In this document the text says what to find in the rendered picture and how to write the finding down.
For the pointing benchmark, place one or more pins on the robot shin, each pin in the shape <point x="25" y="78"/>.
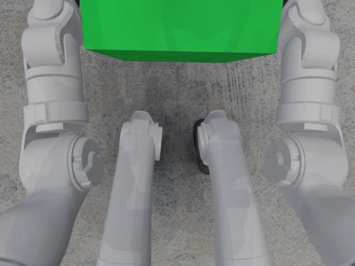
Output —
<point x="127" y="125"/>
<point x="219" y="114"/>

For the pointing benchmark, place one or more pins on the robot left upper arm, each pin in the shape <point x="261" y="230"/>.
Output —
<point x="57" y="173"/>

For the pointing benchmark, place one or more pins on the robot left forearm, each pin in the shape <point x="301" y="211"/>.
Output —
<point x="53" y="72"/>

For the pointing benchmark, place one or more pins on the right robot shin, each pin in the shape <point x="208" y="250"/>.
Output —
<point x="219" y="114"/>

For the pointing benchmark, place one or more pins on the carton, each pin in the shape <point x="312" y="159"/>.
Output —
<point x="196" y="31"/>

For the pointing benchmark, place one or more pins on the robot right forearm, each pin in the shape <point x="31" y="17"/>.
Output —
<point x="309" y="53"/>

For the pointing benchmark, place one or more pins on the robot right upper arm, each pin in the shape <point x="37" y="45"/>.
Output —
<point x="310" y="173"/>

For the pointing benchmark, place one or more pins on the left robot shin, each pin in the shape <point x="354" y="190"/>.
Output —
<point x="127" y="125"/>

